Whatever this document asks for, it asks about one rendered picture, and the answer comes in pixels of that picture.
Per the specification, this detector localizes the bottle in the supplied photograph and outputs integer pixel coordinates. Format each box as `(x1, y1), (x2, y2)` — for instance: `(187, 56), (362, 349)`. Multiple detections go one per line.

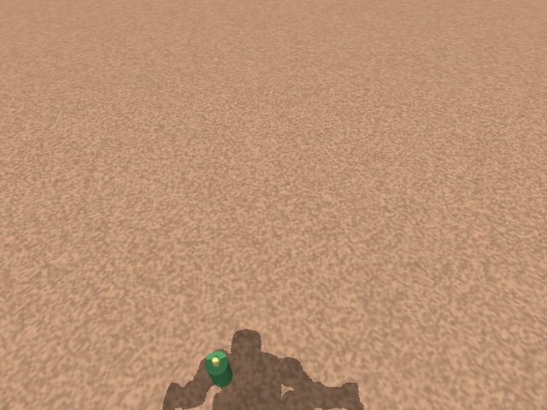
(205, 351), (232, 387)

